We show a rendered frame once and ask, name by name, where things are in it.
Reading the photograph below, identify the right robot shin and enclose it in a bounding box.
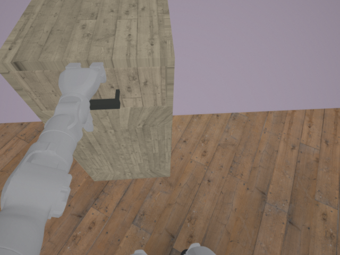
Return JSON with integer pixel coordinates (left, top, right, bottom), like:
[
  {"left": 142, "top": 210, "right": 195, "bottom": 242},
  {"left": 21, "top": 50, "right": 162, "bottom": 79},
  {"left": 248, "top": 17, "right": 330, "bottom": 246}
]
[{"left": 187, "top": 243, "right": 200, "bottom": 251}]

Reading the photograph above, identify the drawer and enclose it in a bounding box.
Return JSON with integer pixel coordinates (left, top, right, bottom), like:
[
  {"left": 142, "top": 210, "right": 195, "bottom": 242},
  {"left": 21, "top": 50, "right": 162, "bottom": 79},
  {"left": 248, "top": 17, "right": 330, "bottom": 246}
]
[{"left": 10, "top": 66, "right": 166, "bottom": 111}]

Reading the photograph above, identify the robot left upper arm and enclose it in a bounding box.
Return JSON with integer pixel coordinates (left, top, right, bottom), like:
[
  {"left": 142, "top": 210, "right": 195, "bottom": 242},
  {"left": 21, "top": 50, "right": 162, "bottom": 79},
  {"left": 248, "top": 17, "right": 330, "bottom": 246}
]
[{"left": 0, "top": 162, "right": 72, "bottom": 255}]

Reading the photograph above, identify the cabinet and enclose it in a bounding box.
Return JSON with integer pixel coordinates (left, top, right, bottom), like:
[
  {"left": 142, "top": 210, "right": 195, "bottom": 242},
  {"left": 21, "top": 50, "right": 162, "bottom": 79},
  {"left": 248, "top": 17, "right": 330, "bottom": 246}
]
[{"left": 0, "top": 0, "right": 175, "bottom": 181}]

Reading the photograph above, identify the robot left forearm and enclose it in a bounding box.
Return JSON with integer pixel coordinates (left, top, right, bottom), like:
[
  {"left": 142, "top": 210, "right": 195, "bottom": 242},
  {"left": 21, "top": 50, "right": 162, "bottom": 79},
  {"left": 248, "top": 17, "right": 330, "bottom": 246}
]
[{"left": 1, "top": 92, "right": 90, "bottom": 210}]

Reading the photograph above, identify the robot left hand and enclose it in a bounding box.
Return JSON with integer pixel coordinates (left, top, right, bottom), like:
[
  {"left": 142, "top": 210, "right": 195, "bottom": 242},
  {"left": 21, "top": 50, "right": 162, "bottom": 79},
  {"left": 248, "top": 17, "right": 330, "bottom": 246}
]
[{"left": 58, "top": 62, "right": 106, "bottom": 132}]

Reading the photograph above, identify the handle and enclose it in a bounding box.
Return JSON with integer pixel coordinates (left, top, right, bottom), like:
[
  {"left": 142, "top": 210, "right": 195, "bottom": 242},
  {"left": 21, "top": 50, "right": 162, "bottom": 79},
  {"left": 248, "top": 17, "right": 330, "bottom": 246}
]
[{"left": 89, "top": 89, "right": 121, "bottom": 110}]

